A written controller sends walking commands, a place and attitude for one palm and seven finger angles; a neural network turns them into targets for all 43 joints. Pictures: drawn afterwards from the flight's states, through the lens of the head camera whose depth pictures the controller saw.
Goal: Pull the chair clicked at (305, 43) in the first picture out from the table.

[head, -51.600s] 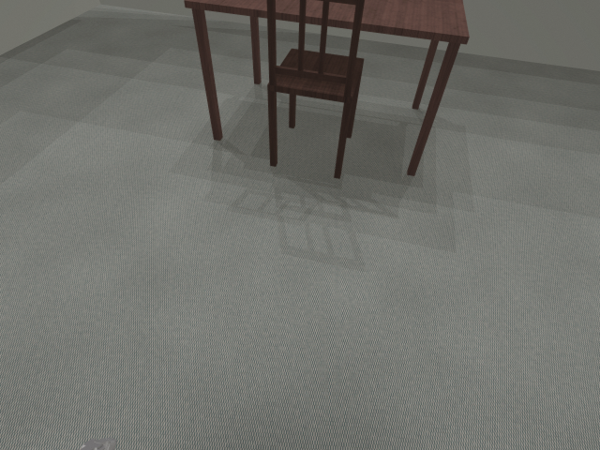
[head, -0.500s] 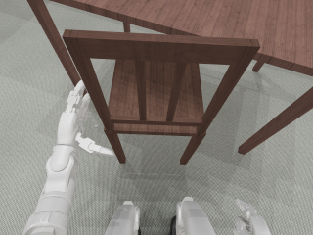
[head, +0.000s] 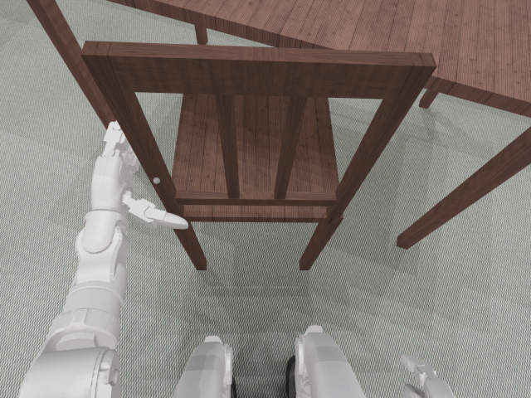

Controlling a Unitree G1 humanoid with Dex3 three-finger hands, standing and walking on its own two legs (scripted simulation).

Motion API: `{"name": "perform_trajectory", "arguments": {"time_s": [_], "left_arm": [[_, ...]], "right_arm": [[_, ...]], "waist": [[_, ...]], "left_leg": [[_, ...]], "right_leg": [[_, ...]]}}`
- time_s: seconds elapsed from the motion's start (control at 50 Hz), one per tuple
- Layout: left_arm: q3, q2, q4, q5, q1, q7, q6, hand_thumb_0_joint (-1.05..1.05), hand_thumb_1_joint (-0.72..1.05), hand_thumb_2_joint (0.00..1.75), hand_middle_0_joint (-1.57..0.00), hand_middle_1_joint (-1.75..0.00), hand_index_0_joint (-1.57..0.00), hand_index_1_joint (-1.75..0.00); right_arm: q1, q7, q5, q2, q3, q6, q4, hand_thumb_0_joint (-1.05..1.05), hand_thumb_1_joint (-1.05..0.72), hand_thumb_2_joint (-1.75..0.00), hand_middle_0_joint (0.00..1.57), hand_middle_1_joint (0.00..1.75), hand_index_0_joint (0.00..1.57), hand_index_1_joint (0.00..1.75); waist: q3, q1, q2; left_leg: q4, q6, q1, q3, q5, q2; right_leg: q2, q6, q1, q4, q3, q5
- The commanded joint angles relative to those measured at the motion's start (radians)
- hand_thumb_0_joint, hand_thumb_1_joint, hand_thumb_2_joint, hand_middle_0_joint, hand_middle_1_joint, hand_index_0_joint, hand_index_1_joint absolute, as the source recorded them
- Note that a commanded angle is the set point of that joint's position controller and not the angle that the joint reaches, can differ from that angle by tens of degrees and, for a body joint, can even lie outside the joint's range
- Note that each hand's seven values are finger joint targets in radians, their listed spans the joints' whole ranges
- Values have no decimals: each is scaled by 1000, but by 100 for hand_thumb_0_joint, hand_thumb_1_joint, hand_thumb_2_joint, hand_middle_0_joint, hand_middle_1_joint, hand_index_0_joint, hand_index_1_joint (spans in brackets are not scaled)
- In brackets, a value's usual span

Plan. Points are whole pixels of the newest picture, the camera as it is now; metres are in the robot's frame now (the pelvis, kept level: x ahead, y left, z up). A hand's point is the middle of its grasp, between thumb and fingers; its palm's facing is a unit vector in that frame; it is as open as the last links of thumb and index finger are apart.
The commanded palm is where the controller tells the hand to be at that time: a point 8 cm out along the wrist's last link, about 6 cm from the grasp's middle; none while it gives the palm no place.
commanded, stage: push the fingers through the gap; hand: left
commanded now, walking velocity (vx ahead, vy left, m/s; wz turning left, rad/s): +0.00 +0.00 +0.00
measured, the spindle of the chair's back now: (230, 154) +0.47 +0.05 +0.03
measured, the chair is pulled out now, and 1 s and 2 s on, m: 0.14 0.14 0.17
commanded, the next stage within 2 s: hook a spindle and tug to test in 0.44 s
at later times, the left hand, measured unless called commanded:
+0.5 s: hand (155, 181) +0.43 +0.16 +0.02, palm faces -0.02 -1.00 -0.03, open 16.9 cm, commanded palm +0.41 +0.21 +0.02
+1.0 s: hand (160, 175) +0.44 +0.15 +0.02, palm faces +0.01 -1.00 -0.04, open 14.1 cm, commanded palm +0.41 +0.20 +0.02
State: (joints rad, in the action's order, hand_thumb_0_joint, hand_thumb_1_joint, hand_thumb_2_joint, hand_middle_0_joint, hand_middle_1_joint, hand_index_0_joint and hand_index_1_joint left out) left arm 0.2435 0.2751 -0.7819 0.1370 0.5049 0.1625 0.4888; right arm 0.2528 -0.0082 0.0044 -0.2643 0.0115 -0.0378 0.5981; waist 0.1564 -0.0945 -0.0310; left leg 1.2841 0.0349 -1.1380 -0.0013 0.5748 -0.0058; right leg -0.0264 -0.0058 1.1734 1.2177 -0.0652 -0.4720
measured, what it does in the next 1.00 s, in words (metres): stands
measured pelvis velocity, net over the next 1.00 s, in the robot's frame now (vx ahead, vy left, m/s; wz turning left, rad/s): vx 0.00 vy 0.00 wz -0.01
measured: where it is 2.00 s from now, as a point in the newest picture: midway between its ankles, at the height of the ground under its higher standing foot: outside the picture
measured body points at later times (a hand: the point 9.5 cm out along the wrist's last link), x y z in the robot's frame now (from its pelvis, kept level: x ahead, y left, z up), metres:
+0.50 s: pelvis +0.00 +0.01 +0.00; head +0.13 +0.02 +0.43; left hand +0.42 +0.21 +0.02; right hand +0.09 -0.26 -0.11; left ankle +0.01 +0.10 -0.62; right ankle +0.05 -0.12 -0.62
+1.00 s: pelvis +0.00 +0.00 +0.00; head +0.14 +0.01 +0.43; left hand +0.43 +0.21 +0.02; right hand +0.09 -0.26 -0.12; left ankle +0.01 +0.10 -0.62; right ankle +0.05 -0.12 -0.62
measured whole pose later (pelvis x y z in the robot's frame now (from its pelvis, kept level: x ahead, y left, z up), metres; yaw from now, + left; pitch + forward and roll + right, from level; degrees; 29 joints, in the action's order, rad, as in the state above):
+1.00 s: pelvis +0.00 +0.00 +0.00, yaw -1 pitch +25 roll -2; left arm 0.25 0.26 -0.81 0.12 0.52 0.11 0.51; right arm 0.27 -0.03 0.00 -0.25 0.01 0.02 0.59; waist 0.16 -0.11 -0.03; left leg 1.27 0.04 -1.13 -0.01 0.58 0.00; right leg -0.02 0.00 1.17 1.20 -0.06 -0.47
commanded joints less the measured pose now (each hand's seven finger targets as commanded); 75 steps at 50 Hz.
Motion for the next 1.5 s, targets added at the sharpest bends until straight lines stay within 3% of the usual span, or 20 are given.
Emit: {"name": "perform_trajectory", "arguments": {"time_s": [0.0,0.08,0.12,0.14,0.18,0.26,0.38,0.46,0.52,0.62,0.76,0.82,0.92,1.02,1.08,1.12,1.22,1.32,1.44,1.48], "left_arm": [[49,192,165,1,351,-6,80,0,-50,30,-6,-8,-6,-8],[72,201,141,9,303,-4,81,0,-50,30,-6,-8,-6,-8],[97,233,159,7,277,-2,85,0,-50,30,-6,-8,-6,-8],[57,190,158,7,296,2,84,0,-50,30,-6,-8,-6,-8],[79,212,137,10,311,2,86,0,-50,30,-6,-8,-6,-8],[62,199,201,17,320,8,105,0,-50,30,-6,-8,-6,-8],[11,135,183,16,295,4,96,0,-50,30,-6,-8,-6,-8],[40,179,156,-1,349,-17,97,0,-50,30,-6,-8,-6,-8],[37,171,168,-6,381,-32,111,0,-50,30,-6,-8,-6,-8],[38,170,116,-14,364,-31,105,0,-50,30,-15,-35,-15,-35],[14,144,161,-12,363,-34,100,0,-50,30,-27,-74,-27,-74],[23,152,161,-11,354,-43,97,0,-50,30,-32,-90,-32,-90],[22,150,198,-15,313,-46,104,0,-22,42,-41,-118,-41,-118],[12,138,174,-3,310,-31,101,0,6,54,-50,-145,-50,-145],[-20,111,200,-5,332,-27,108,0,23,61,-50,-145,-50,-145],[-5,115,184,1,276,-28,104,0,34,66,-50,-145,-50,-145],[-8,127,189,-16,299,-35,106,0,62,78,-50,-145,-50,-145],[-37,89,195,-18,296,-36,101,0,90,90,-50,-145,-50,-145],[-10,114,197,-11,250,-32,87,0,90,90,-50,-145,-50,-145],[-11,117,197,-19,218,-30,82,0,90,90,-50,-145,-50,-145]], "right_arm": [[97,11,-5,-158,-60,-17,-82,0,-90,-90,20,30,20,30],[102,5,-6,-157,-60,-8,-90,0,-90,-90,20,30,20,30],[103,3,-5,-159,-59,0,-98,0,-90,-90,20,30,20,30],[97,1,-4,-152,-57,2,-100,0,-90,-90,20,30,20,30],[101,5,-5,-157,-58,3,-92,0,-90,-90,20,30,20,30],[102,4,-6,-156,-62,-1,-91,0,-90,-90,20,30,20,30],[106,0,-4,-159,-68,3,-81,0,-90,-90,20,30,20,30],[99,2,-6,-165,-64,10,-77,0,-90,-90,20,30,20,30],[93,2,-10,-160,-62,9,-81,0,-90,-90,20,30,20,30],[96,2,-10,-160,-61,16,-81,0,-90,-90,20,30,20,30],[97,-3,-10,-156,-63,24,-93,0,-90,-90,20,30,20,30],[102,-4,-10,-157,-65,27,-89,0,-90,-90,20,30,20,30],[99,-5,-10,-148,-64,26,-95,0,-90,-90,20,30,20,30],[96,-3,-5,-150,-63,24,-86,0,-90,-90,20,30,20,30],[93,-2,-6,-150,-66,19,-86,0,-90,-90,20,30,20,30],[100,-4,-6,-153,-70,19,-84,0,-90,-90,20,30,20,30],[101,-7,-8,-153,-71,21,-81,0,-90,-90,20,30,20,30],[98,-9,-7,-150,-74,25,-86,0,-90,-90,20,30,20,30],[93,-8,-5,-149,-70,31,-95,0,-90,-90,20,30,20,30],[91,-10,-5,-148,-69,34,-101,0,-90,-90,20,30,20,30]], "waist": [[464,-19,-37],[479,-14,-10],[491,5,-27],[470,-10,-35],[442,-20,-2],[494,-16,-60],[449,-28,-61],[416,-26,-47],[449,-26,-62],[454,-29,-24],[496,-23,-70],[482,-27,-40],[506,-14,-51],[440,-28,-20],[457,-30,-78],[474,-22,-44],[478,-23,-49],[482,-28,-53],[475,-20,-21],[467,-12,-47]], "left_leg": [[-173,-22,240,50,-355,-2],[-173,-17,223,40,-361,-4],[-182,-21,225,40,-366,-3],[-184,-19,224,37,-349,-4],[-179,-14,194,37,-319,-3],[-181,-22,270,43,-368,1],[-190,-34,318,63,-406,10],[-194,-33,276,66,-335,7],[-189,-33,292,66,-332,3],[-180,-29,264,62,-345,3],[-181,-35,309,62,-394,5],[-181,-35,296,65,-403,7],[-182,-27,278,45,-399,0],[-188,-23,246,45,-359,3],[-189,-30,295,52,-384,4],[-187,-34,313,53,-416,7],[-180,-30,302,52,-423,5],[-179,-31,322,52,-437,8],[-184,-24,280,43,-430,3],[-187,-27,289,43,-435,4]], "right_leg": [[24,-22,-315,-121,35,241],[27,-21,-358,-129,39,266],[27,-23,-372,-126,41,269],[27,-21,-359,-134,40,257],[29,-19,-354,-139,42,236],[29,-21,-340,-136,38,256],[32,-24,-270,-136,14,237],[29,-26,-258,-132,16,186],[29,-25,-259,-131,19,183],[31,-24,-282,-125,22,210],[31,-25,-284,-121,20,240],[32,-23,-290,-120,18,251],[30,-23,-350,-129,33,282],[31,-22,-332,-138,31,257],[30,-26,-296,-133,23,249],[33,-25,-308,-135,20,270],[32,-25,-315,-128,24,285],[32,-25,-303,-129,20,288],[32,-23,-352,-132,26,315],[31,-25,-339,-129,24,307]]}}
